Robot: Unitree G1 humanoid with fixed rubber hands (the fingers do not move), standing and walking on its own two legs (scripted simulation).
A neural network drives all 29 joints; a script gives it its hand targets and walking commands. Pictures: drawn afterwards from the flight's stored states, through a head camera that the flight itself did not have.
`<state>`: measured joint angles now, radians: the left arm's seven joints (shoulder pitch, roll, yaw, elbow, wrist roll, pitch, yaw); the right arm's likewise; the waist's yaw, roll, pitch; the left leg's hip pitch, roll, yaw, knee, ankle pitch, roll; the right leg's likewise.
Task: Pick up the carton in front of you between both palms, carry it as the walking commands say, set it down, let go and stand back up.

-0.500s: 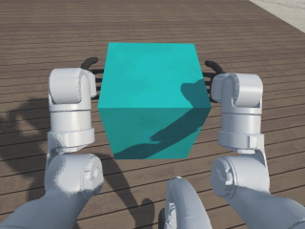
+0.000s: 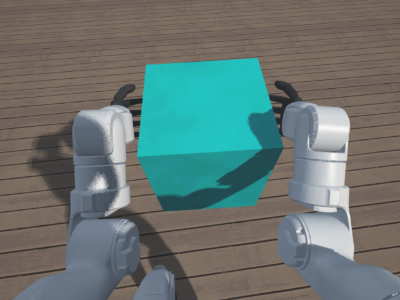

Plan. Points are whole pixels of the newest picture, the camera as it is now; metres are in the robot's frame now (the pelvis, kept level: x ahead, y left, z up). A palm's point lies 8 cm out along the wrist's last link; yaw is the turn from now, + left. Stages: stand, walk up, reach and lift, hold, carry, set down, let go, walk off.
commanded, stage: carry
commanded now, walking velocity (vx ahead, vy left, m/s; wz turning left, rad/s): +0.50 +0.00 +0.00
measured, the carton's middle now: (205, 142) +0.40 +0.00 +0.09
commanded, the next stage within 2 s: none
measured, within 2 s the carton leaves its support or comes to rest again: neither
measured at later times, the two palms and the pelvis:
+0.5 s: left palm (147, 59) +0.65 +0.15 +0.13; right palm (261, 63) +0.63 -0.15 +0.13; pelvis +0.28 +0.01 +0.00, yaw -2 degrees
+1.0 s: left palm (156, 37) +0.84 +0.15 +0.09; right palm (248, 32) +0.84 -0.14 +0.10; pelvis +0.57 +0.00 +0.00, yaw -2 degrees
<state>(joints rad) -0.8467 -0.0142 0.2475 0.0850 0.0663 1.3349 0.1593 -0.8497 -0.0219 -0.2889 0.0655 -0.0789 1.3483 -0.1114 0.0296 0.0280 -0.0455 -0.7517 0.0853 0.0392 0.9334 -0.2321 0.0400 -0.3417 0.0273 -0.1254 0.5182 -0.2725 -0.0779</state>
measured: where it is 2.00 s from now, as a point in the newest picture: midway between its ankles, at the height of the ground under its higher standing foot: (205, 216)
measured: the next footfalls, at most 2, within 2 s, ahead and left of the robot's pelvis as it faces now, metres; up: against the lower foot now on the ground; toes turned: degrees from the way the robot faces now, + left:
left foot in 0.14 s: +0.24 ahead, +0.13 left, +0.00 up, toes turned +5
right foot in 0.54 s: +0.47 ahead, -0.11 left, +0.00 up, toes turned -9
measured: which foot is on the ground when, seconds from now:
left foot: up 0.00-0.12, down 0.14-0.54, up 0.56-0.90, down 0.92-1.00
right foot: down 0.00-0.16, up 0.18-0.52, down 0.54-0.96, up 0.98-1.00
